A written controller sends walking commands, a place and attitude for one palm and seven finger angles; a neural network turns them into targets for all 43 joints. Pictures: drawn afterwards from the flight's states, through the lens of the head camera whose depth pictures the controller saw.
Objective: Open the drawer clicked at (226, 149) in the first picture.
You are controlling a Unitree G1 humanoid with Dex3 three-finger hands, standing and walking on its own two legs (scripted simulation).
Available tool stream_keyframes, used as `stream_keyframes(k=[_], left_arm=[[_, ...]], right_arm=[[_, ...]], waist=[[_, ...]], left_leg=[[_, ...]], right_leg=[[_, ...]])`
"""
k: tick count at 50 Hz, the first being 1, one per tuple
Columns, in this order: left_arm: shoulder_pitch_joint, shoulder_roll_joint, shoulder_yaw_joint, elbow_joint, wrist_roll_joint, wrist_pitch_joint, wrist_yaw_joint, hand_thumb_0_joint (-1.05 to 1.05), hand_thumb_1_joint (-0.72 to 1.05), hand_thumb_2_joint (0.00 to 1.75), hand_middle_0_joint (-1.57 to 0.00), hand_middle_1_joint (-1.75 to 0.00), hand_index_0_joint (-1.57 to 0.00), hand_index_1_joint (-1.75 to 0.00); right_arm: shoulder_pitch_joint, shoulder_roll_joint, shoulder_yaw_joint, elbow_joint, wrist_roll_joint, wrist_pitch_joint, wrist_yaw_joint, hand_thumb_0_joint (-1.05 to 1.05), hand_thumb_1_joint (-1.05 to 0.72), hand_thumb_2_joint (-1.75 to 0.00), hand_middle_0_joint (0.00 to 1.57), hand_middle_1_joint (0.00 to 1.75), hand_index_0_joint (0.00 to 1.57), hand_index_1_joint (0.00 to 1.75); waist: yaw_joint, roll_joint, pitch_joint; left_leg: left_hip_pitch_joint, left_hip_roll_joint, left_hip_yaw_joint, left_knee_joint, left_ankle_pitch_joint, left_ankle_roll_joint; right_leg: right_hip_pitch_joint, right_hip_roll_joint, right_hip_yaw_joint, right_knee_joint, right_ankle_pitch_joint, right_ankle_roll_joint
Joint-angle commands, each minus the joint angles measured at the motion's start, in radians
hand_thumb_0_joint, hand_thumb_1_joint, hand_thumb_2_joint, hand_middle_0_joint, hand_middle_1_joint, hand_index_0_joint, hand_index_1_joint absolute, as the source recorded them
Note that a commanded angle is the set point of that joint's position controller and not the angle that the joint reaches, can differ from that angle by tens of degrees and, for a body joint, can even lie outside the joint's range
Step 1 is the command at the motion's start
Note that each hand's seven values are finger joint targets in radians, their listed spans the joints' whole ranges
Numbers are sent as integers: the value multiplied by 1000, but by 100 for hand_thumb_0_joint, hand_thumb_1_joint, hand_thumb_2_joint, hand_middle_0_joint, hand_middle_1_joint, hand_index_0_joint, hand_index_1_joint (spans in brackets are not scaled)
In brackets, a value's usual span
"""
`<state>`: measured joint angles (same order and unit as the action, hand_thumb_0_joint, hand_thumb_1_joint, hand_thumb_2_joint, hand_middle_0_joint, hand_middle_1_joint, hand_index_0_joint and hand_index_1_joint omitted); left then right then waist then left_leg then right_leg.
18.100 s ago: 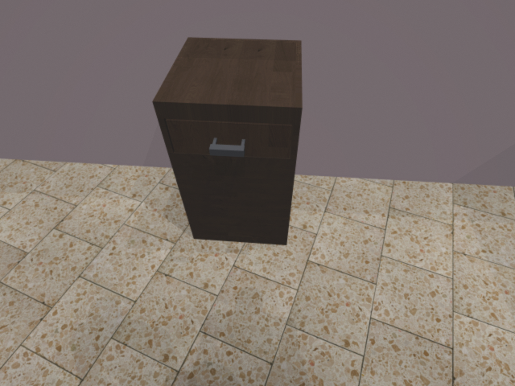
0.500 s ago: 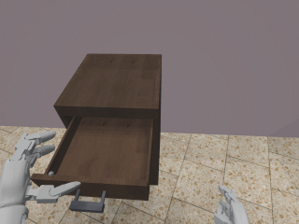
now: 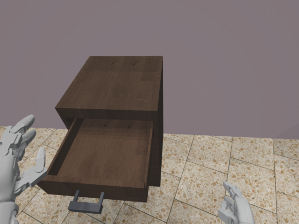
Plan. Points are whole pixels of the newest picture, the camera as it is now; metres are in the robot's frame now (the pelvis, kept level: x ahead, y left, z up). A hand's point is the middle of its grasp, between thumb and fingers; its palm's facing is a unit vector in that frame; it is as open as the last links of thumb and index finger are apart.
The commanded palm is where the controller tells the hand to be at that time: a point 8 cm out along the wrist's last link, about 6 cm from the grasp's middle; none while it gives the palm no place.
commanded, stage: draw the hand back to the body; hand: left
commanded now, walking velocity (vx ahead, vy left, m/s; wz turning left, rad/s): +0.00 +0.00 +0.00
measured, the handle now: (87, 200) +0.22 +0.26 -0.16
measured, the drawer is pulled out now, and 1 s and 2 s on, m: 0.28 0.28 0.28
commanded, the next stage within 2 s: step back with the hand held close in 0.12 s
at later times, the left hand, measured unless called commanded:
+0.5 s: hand (42, 172) +0.17 +0.24 +0.14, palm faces +0.28 -0.82 -0.51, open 7.5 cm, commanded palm +0.11 +0.29 +0.17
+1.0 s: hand (4, 206) +0.10 +0.27 +0.15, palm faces +0.35 -0.81 -0.48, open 7.5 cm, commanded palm +0.04 +0.31 +0.17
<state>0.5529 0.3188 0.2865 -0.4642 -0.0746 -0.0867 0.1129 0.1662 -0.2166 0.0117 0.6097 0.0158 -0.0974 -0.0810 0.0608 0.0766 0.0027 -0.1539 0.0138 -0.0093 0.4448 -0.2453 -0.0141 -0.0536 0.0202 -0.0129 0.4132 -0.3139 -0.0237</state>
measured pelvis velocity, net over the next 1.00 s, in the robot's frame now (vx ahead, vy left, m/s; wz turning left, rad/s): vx -0.08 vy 0.02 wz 0.02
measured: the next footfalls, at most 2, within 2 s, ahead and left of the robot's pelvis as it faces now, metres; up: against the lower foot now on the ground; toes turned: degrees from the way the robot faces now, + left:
right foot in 1.60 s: -0.22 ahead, -0.14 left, +0.00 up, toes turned +1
left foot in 1.84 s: -0.11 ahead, +0.10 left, +0.00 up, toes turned -1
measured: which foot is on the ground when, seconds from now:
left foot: down 0.00-1.00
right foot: down 0.00-1.00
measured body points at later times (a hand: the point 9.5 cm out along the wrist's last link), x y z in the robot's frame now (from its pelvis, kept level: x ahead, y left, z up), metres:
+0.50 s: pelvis -0.02 +0.01 +0.00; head +0.02 +0.00 +0.45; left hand +0.15 +0.28 +0.17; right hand +0.17 -0.24 -0.09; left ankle +0.00 +0.13 -0.74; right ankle -0.05 -0.10 -0.74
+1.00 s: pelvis -0.08 +0.02 -0.01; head -0.04 +0.04 +0.44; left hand +0.08 +0.31 +0.18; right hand +0.11 -0.20 -0.09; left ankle +0.00 +0.13 -0.74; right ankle -0.05 -0.10 -0.74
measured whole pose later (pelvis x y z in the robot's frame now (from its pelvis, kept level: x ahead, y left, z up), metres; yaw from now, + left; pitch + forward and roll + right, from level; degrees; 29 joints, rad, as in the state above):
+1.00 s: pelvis -0.08 +0.02 -0.01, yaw +1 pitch +2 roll -2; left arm 0.67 0.40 0.38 -0.65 -0.05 -0.22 0.14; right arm 0.17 -0.20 0.00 0.54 0.01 -0.06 -0.06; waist 0.01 0.02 0.04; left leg -0.45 0.01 -0.03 0.58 -0.17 0.02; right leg -0.33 0.02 -0.04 0.52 -0.23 0.01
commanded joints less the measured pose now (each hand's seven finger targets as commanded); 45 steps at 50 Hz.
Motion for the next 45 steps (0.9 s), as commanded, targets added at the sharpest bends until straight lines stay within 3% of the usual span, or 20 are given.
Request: stream_keyframes(k=[1, 3, 5, 6, 7, 9, 10, 11, 12, 14, 17, 20, 23, 25, 28, 30, 36, 40, 41, 45], left_arm=[[-51, 169, 114, -222, -5, -66, 18, 0, 90, 90, -20, -30, -20, -30], [-39, 174, 122, -218, -7, -65, 18, 0, 90, 90, -20, -30, -20, -30], [-64, 192, 134, -222, 0, -67, 18, 0, 90, 90, -20, -30, -20, -30], [-60, 168, 113, -213, -5, -66, 19, 0, 90, 90, -20, -30, -20, -30], [-50, 184, 131, -207, -3, -68, 19, 0, 90, 90, -20, -30, -20, -30], [-44, 183, 133, -207, -4, -69, 19, 0, 90, 90, -20, -30, -20, -30], [-57, 186, 132, -212, -3, -70, 18, 0, 90, 90, -20, -30, -20, -30], [-44, 163, 112, -198, -6, -68, 19, 0, 90, 90, -20, -30, -20, -30], [-204, 331, 266, -329, 7, -114, 26, 0, 90, 90, -20, -30, -20, -30], [-21, 210, 186, -153, 17, -121, 5, 0, 90, 90, -20, -30, -20, -30], [61, 183, 162, -204, 17, -140, -2, 0, 90, 90, -20, -30, -20, -30], [88, 216, 186, -279, 16, -143, 6, 0, 90, 90, -20, -30, -20, -30], [130, 226, 208, -304, 13, -140, 15, 0, 90, 90, -20, -30, -20, -30], [120, 255, 224, -351, 11, -142, 22, 0, 90, 90, -20, -30, -20, -30], [154, 245, 225, -361, 6, -144, 28, 0, 90, 90, -20, -30, -20, -30], [157, 252, 228, -372, 4, -144, 31, 0, 90, 90, -20, -30, -20, -30], [164, 227, 219, -367, 1, -155, 37, 0, 90, 90, -20, -30, -20, -30], [140, 252, 243, -386, 6, -175, 45, 0, 90, 90, -20, -30, -20, -30], [142, 227, 221, -380, 7, -180, 44, 0, 90, 90, -20, -30, -20, -30], [117, 250, 239, -396, 12, -197, 52, 0, 90, 90, -20, -30, -20, -30]], right_arm=[[-129, -82, -33, -172, 2, -57, -6, 0, -90, -90, 20, 30, 20, 30], [-132, -83, -35, -177, 3, -56, -8, 0, -90, -90, 20, 30, 20, 30], [-138, -88, -35, -167, 0, -57, -9, 0, -90, -90, 20, 30, 20, 30], [-132, -82, -33, -169, 3, -58, -10, 0, -90, -90, 20, 30, 20, 30], [-135, -89, -37, -168, 1, -60, -10, 0, -90, -90, 20, 30, 20, 30], [-136, -88, -37, -169, 1, -58, -9, 0, -90, -90, 20, 30, 20, 30], [-138, -90, -38, -164, 0, -59, -10, 0, -90, -90, 20, 30, 20, 30], [-133, -82, -37, -164, 3, -58, -11, 0, -90, -90, 20, 30, 20, 30], [-107, -115, -40, -203, 1, -30, 1, 0, -90, -90, 20, 30, 20, 30], [-119, -96, -49, -186, -1, 3, 11, 0, -90, -90, 20, 30, 20, 30], [-116, -111, -61, -213, 2, 32, 22, 0, -90, -90, 20, 30, 20, 30], [-118, -114, -71, -230, 4, 55, 22, 0, -90, -90, 20, 30, 20, 30], [-114, -107, -77, -239, 4, 74, 19, 0, -90, -90, 20, 30, 20, 30], [-109, -113, -79, -245, 7, 78, 13, 0, -90, -90, 20, 30, 20, 30], [-100, -108, -80, -247, 4, 76, 14, 0, -90, -90, 20, 30, 20, 30], [-105, -110, -80, -248, 5, 66, 11, 0, -90, -90, 20, 30, 20, 30], [-101, -112, -77, -241, 4, 40, 15, 0, -90, -90, 20, 30, 20, 30], [-106, -120, -77, -240, 5, 15, 12, 0, -90, -90, 20, 30, 20, 30], [-93, -114, -72, -237, 3, 11, 13, 0, -90, -90, 20, 30, 20, 30], [-94, -121, -75, -232, 2, -13, 11, 0, -90, -90, 20, 30, 20, 30]], waist=[[-8, -26, -67], [-3, -56, -80], [-3, -8, -53], [-10, -30, -46], [-2, -55, -56], [0, -52, -71], [-3, -17, -53], [-10, -26, -39], [-37, -70, 44], [-46, -179, 16], [-49, -76, -85], [-50, -59, -140], [-51, -82, -175], [-55, -38, -191], [-54, -8, -195], [-53, 34, -185], [-60, 11, -145], [-64, 10, -113], [-68, 1, -106], [-69, 5, -95]], left_leg=[[119, 0, 38, -26, 273, 41], [121, 1, 38, -26, 272, 43], [128, -7, 45, -27, 259, 41], [118, -1, 37, -30, 243, 40], [126, -2, 39, -30, 250, 42], [129, -3, 41, -29, 252, 43], [130, -6, 45, -30, 247, 41], [118, -1, 40, -31, 238, 40], [32, 5, 16, 25, 183, 56], [11, 2, 8, 68, 167, 54], [19, 19, 8, 41, 271, 57], [19, 36, 2, 29, 389, 57], [16, 49, -9, 32, 448, 58], [-4, 62, -21, 23, 481, 55], [-24, 74, -37, 6, 465, 57], [-50, 86, -48, -12, 428, 60], [-215, 97, -75, -44, 142, 66], [-303, 87, -86, -60, -98, 66], [-322, 84, -97, -66, -137, 67], [-328, 81, -94, -56, -205, 65]], right_leg=[[-96, -31, -24, -75, 366, 18], [-90, -32, -25, -70, 367, 22], [-116, -28, -19, -102, 352, 19], [-111, -30, -24, -90, 328, 20], [-116, -27, -23, -96, 336, 22], [-109, -29, -23, -91, 341, 23], [-117, -28, -16, -108, 338, 20], [-113, -31, -20, -93, 328, 21], [-203, -84, 90, -154, 421, 22], [-187, -117, 91, -137, 496, 21], [-129, -116, 57, -67, 518, 25], [-111, -94, 20, -33, 493, 35], [-104, -76, 5, -12, 480, 39], [-94, -76, 0, 13, 465, 38], [-105, -54, -13, 34, 389, 40], [-121, -50, -10, 45, 332, 40], [-102, -48, 9, 65, 227, 33], [-120, -51, 41, 43, 136, 27], [-119, -48, 33, 46, 108, 26], [-162, -47, 54, 23, 31, 25]])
